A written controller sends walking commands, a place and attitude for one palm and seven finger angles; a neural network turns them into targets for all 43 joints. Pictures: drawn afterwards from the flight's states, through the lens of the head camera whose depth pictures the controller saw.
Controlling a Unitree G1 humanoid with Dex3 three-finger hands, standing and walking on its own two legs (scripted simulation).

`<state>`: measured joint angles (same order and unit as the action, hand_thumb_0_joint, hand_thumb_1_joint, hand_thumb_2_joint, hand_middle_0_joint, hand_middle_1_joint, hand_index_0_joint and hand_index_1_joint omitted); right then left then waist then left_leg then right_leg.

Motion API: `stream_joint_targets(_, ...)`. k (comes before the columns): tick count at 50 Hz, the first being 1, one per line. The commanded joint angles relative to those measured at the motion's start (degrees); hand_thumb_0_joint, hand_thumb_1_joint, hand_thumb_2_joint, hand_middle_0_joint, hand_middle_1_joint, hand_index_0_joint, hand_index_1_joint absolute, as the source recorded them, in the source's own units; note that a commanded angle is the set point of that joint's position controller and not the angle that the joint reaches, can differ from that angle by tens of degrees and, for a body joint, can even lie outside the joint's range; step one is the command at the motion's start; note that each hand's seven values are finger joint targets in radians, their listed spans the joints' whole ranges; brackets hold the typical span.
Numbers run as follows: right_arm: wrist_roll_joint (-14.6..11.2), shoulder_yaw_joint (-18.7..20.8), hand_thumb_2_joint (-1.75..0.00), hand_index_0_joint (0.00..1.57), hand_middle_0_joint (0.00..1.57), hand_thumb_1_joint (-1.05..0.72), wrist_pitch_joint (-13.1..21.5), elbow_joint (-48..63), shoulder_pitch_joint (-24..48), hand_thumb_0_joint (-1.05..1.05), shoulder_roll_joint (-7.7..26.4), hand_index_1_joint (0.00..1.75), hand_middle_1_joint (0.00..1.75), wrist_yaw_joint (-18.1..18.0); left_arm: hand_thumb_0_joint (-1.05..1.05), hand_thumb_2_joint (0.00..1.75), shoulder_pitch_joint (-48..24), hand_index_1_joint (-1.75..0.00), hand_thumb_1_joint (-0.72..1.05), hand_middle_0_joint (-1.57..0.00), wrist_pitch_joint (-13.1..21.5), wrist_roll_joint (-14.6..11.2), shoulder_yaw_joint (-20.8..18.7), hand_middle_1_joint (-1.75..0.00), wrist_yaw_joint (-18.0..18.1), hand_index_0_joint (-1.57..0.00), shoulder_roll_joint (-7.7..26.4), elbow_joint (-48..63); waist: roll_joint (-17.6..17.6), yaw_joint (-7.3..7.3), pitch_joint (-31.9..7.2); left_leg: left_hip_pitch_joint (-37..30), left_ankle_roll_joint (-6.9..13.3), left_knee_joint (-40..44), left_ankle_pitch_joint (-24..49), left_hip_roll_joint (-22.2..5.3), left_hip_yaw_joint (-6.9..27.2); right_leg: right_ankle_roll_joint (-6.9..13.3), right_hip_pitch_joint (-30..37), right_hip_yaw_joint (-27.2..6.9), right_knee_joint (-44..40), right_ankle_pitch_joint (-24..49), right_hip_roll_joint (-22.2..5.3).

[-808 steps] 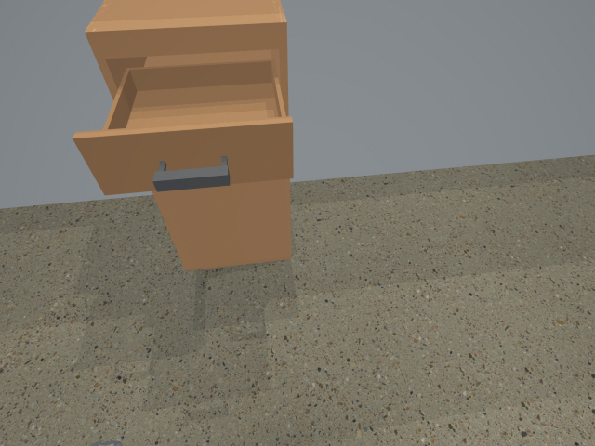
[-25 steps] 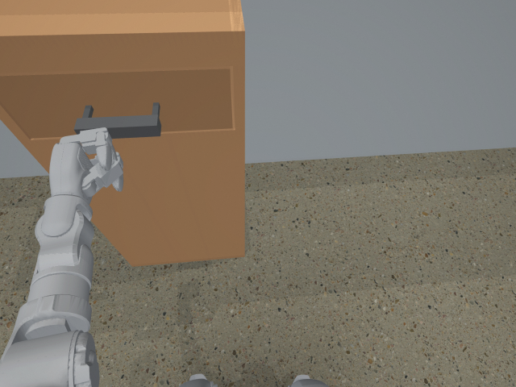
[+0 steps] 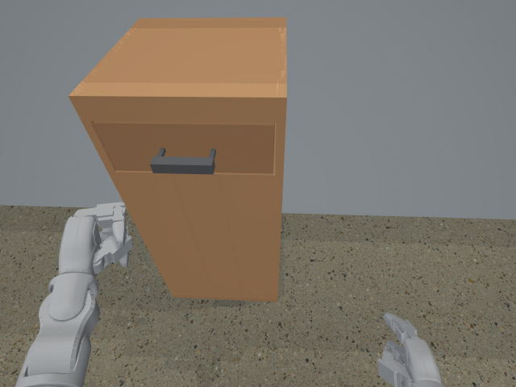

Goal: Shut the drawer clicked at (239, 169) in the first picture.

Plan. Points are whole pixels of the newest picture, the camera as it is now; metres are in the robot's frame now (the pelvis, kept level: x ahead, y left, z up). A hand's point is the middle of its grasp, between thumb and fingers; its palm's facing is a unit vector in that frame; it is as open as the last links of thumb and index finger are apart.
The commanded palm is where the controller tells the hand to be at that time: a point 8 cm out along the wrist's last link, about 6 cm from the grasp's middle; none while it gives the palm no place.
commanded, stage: draw the hand back to the body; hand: left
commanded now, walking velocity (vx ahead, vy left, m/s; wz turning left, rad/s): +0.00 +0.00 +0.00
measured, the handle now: (185, 158) +0.56 +0.21 +0.03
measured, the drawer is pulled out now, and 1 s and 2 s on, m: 0.00 0.00 0.00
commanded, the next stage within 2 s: step back with the hand held close in 0.68 s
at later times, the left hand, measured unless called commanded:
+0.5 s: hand (63, 287) +0.19 +0.23 +0.16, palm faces +0.38 -0.84 -0.39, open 3.3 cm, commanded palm +0.14 +0.28 +0.18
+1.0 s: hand (47, 279) +0.19 +0.25 +0.17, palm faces +0.35 -0.82 -0.46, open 3.3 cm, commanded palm +0.13 +0.29 +0.18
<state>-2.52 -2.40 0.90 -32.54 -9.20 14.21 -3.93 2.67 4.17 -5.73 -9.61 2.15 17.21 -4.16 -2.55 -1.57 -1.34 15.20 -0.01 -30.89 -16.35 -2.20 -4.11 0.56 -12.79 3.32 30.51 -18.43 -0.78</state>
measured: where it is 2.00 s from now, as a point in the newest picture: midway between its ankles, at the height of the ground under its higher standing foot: outside the picture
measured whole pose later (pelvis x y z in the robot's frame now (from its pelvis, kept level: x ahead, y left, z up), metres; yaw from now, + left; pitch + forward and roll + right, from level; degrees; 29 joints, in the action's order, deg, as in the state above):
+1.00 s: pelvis -0.01 +0.01 +0.01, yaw -2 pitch -1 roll -1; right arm -0.1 -0.4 2.5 -32.4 -9.5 13.4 -2.7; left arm 31.9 10.1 -3.1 -20.5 5.7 20.0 27.2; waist -3.0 -1.2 1.8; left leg 11.0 0.7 -25.6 -13.5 -2.5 -6.0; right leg -0.4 -8.4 1.5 23.0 -13.4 -0.2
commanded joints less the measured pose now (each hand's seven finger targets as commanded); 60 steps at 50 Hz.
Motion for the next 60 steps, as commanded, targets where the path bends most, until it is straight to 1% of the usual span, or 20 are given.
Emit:
stream_joint_targets(1,0.9,2.3,-0.90,0.20,0.20,-0.90,2.8,7.2,5.1,0.00,5.9,0.30,0.30,-0.8,0.00,0.90,-11.9,-1.60,0.90,-1.40,2.6,1.0,-4.7,-1.60,3.7,-1.40,10.2,18.3,0.0,0.74,-7.8,-11.0,2.0,7.4,11.9,1.1,1.8,0.6,3.4,-2.0,-8.4,15.7,0.5)
stream_joint_targets(6,1.5,2.2,-0.90,0.20,0.20,-0.90,3.8,6.9,6.0,0.00,5.6,0.30,0.30,-0.4,0.00,0.90,-2.9,-1.60,0.90,-1.40,2.9,1.1,-6.5,-1.60,4.2,-1.40,10.4,22.8,-0.4,-0.37,-5.9,-12.6,2.0,9.4,13.5,1.3,1.5,0.6,6.7,-2.1,-10.7,16.8,0.6)
stream_joint_targets(7,1.6,2.5,-0.90,0.20,0.20,-0.90,3.9,6.8,6.2,0.00,5.8,0.30,0.30,-0.4,0.00,0.90,-0.7,-1.60,0.90,-1.40,2.9,1.0,-7.7,-1.60,4.2,-1.40,11.3,23.6,2.1,-0.66,-5.6,-12.6,2.1,9.5,13.6,1.2,1.3,0.4,7.1,-2.2,-11.5,16.9,0.8)
stream_joint_targets(10,1.8,2.7,-0.90,0.20,0.20,-0.90,4.1,6.9,6.4,0.00,5.3,0.30,0.30,0.0,0.00,0.90,4.6,-1.60,0.90,-1.40,3.1,0.9,-7.8,-1.60,4.0,-1.40,10.0,27.1,0.3,-0.73,-4.6,-13.3,2.1,9.6,15.2,1.1,0.9,0.3,7.8,-2.2,-11.6,18.7,0.5)
stream_joint_targets(12,1.9,2.9,-0.90,0.20,0.20,-0.90,4.4,6.9,6.7,0.00,5.5,0.30,0.30,0.2,0.00,0.90,8.5,-1.60,0.90,-1.40,3.2,0.8,-9.0,-1.60,3.8,-1.40,10.7,28.2,2.1,-1.14,-2.6,-12.5,2.0,9.9,14.2,1.0,1.1,0.2,7.5,-2.3,-12.5,17.2,0.6)
stream_joint_targets(14,2.0,3.1,-0.90,0.20,0.20,-0.90,5.0,7.0,6.6,0.00,5.1,0.30,0.30,0.3,0.00,0.90,10.3,-1.60,0.90,-1.40,4.0,0.9,-9.6,-1.60,4.0,-1.40,10.7,32.7,-1.2,-1.18,-3.6,-13.3,1.9,9.8,14.7,1.1,0.9,0.3,7.9,-2.3,-12.2,17.7,0.4)
stream_joint_targets(17,2.2,3.3,-0.90,0.20,0.20,-0.90,5.9,6.8,6.3,0.00,5.2,0.30,0.30,0.5,0.00,0.90,15.8,-1.60,0.90,-1.40,4.4,0.9,-11.3,-1.60,4.1,-1.40,11.4,35.1,1.2,-1.59,-2.3,-12.8,2.0,9.4,14.8,1.0,1.0,0.2,7.4,-2.2,-12.9,17.5,0.6)
stream_joint_targets(20,2.1,3.6,-0.90,0.20,0.20,-0.90,6.7,7.1,6.2,0.00,4.8,0.30,0.30,0.4,0.00,0.90,19.5,-1.60,0.90,-1.40,5.1,1.0,-11.9,-1.60,4.3,-1.40,11.3,39.5,-0.6,-1.60,-2.4,-13.2,2.0,9.0,14.7,0.9,0.8,0.1,6.9,-2.3,-12.4,17.6,0.4)
stream_joint_targets(25,1.9,3.9,-0.90,0.20,0.20,-0.90,8.1,7.4,6.0,0.00,4.5,0.30,0.30,0.1,0.00,0.90,26.0,-1.60,0.90,-1.40,6.1,1.0,-13.6,-1.60,4.6,-1.40,11.4,43.4,0.3,-1.99,-0.9,-12.3,1.9,8.6,13.1,0.7,0.9,0.1,5.9,-2.3,-12.6,15.9,0.6)
stream_joint_targets(30,2.0,4.1,-0.90,0.20,0.20,-0.90,8.6,6.5,5.3,0.00,4.8,0.30,0.30,-0.5,0.00,0.90,23.4,-1.60,0.90,-1.40,5.8,1.4,-12.0,-1.60,4.8,-1.40,9.7,39.6,1.7,-1.15,2.7,-11.7,2.1,9.0,9.3,0.6,1.0,-0.1,3.0,-2.4,-13.9,10.8,0.5)
stream_joint_targets(40,2.4,3.5,-0.90,0.20,0.20,-0.90,9.6,6.5,5.7,0.00,4.3,0.30,0.30,-0.6,0.00,0.90,23.3,-1.60,0.90,-1.40,5.7,1.5,-13.0,-1.60,5.2,-1.40,10.6,41.8,-0.6,-2.15,0.2,-11.9,1.7,9.2,11.3,0.7,1.7,0.4,5.9,-2.3,-12.6,13.3,0.5)
stream_joint_targets(41,2.2,3.8,-0.90,0.20,0.20,-0.90,7.9,8.4,5.0,0.00,5.7,0.30,0.30,0.1,0.00,0.90,14.0,-1.60,0.90,-1.40,8.3,1.6,-21.4,-1.60,5.5,-1.40,19.0,48.8,0.3,0.24,4.7,-7.6,2.5,7.4,7.1,-0.3,1.4,0.3,0.2,-9.0,-15.8,17.5,-2.6)
stream_joint_targets(42,2.3,3.7,-0.90,0.20,0.20,-0.90,7.2,7.5,4.5,0.00,4.8,0.30,0.30,-0.1,0.00,0.90,14.2,-1.60,0.90,-1.40,9.5,1.8,-22.2,-1.60,5.4,-1.40,19.5,46.2,1.9,0.42,4.7,-6.7,2.2,6.6,5.0,0.1,2.2,0.7,0.1,-9.4,-16.3,17.2,-4.1)
stream_joint_targets(43,2.5,4.0,-0.90,0.20,0.20,-0.90,6.5,6.8,4.2,0.00,4.8,0.30,0.30,0.1,0.00,0.90,21.5,-1.60,0.90,-1.40,9.3,2.0,-18.2,-1.60,4.9,-1.40,13.9,41.2,4.1,0.88,4.2,-7.2,2.1,6.0,6.6,-0.3,2.2,0.6,-0.4,-8.8,-15.6,18.8,-4.3)
stream_joint_targets(45,2.5,4.6,-0.90,0.20,0.20,-0.90,5.0,7.9,4.0,0.00,5.4,0.30,0.30,0.7,0.00,0.90,28.6,-1.60,0.90,-1.40,8.7,2.2,-14.5,-1.60,4.1,-1.40,9.5,39.3,2.1,1.05,-0.4,-8.3,2.3,6.4,12.4,-1.4,1.3,-0.2,2.1,-6.6,-12.1,24.4,-4.0)
stream_joint_targets(47,2.6,5.1,-0.90,0.20,0.20,-0.90,4.0,8.9,4.5,0.00,5.8,0.30,0.30,0.8,0.00,0.90,31.4,-1.60,0.90,-1.40,8.6,2.2,-14.6,-1.60,4.0,-1.40,9.7,40.5,-0.1,0.80,-3.7,-8.7,2.4,6.9,18.6,-2.2,1.2,-0.8,4.0,-5.0,-9.2,28.2,-3.4)
stream_joint_targets(51,2.2,5.7,-0.90,0.20,0.20,-0.90,2.1,10.7,4.6,0.00,5.1,0.30,0.30,0.7,0.00,0.90,33.7,-1.60,0.90,-1.40,8.5,2.3,-17.6,-1.60,4.7,-1.40,12.9,44.9,2.8,0.71,-7.8,-7.5,2.6,6.2,24.9,-3.5,2.3,-1.2,5.6,-4.1,-5.5,30.7,-2.7)
stream_joint_targets(53,2.1,5.7,-0.90,0.20,0.20,-0.90,1.6,11.5,4.8,0.00,4.9,0.30,0.30,0.3,0.00,0.90,34.5,-1.60,0.90,-1.40,8.7,2.3,-18.7,-1.60,5.0,-1.40,14.2,47.7,1.0,0.48,-8.5,-6.4,2.6,6.3,26.7,-3.7,2.8,-1.3,6.1,-3.8,-4.0,30.9,-2.3)
stream_joint_targets(57,2.2,5.9,-0.90,0.20,0.20,-0.90,2.1,12.1,4.5,0.00,5.2,0.30,0.30,-0.2,0.00,0.90,35.7,-1.60,0.90,-1.40,9.1,2.1,-20.0,-1.60,5.7,-1.40,15.3,50.8,-3.9,0.11,-8.7,-2.6,2.7,7.2,24.7,-4.5,3.9,-1.4,6.1,-3.6,-1.2,26.5,-1.3)
stream_joint_targets(60,2.1,5.9,-0.90,0.20,0.20,-0.90,3.0,11.9,3.4,0.00,5.2,0.30,0.30,-0.1,0.00,0.90,35.8,-1.60,0.90,-1.40,9.5,2.2,-18.9,-1.60,6.0,-1.40,13.7,50.2,-4.4,0.66,-6.5,2.5,3.2,9.2,17.1,-5.7,5.1,-1.4,6.1,-3.7,0.8,20.0,-0.6)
